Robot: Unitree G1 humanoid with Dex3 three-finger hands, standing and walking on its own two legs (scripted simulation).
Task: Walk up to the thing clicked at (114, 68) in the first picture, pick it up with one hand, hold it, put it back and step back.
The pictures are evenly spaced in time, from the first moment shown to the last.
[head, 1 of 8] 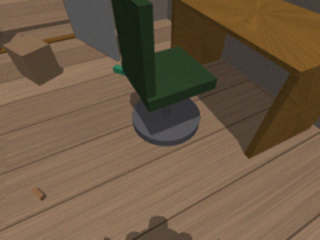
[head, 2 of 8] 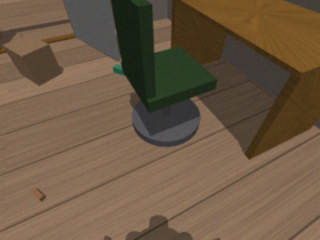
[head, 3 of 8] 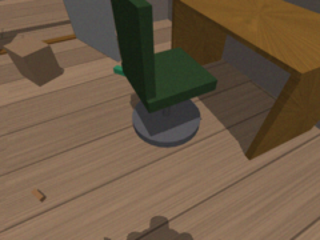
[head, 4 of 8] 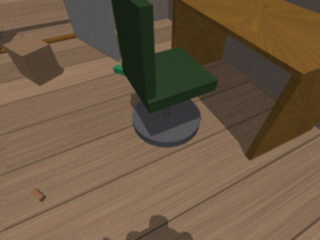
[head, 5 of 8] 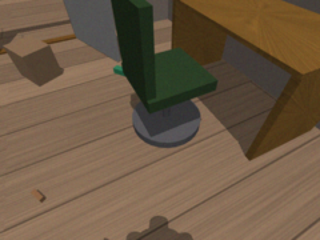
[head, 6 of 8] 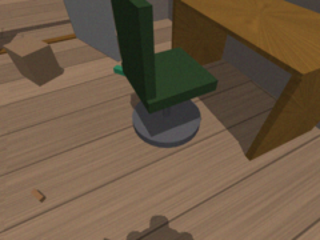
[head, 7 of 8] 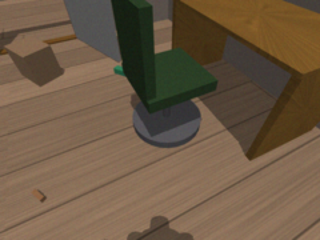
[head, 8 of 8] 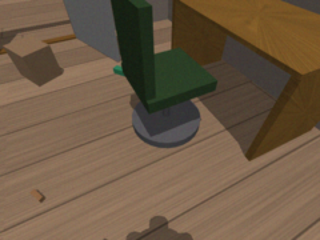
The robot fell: no
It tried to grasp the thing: no
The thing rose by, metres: 0.00
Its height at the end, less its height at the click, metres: +0.00
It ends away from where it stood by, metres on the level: 0.00
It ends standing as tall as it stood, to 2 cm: yes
